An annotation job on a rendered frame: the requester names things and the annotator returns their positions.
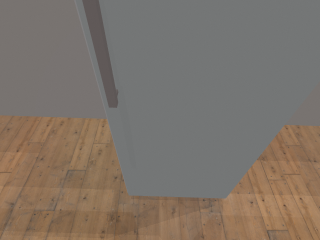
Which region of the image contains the handle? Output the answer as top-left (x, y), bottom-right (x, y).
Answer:
top-left (82, 0), bottom-right (119, 108)

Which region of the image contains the fridge door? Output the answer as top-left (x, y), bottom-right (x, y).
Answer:
top-left (75, 0), bottom-right (320, 199)

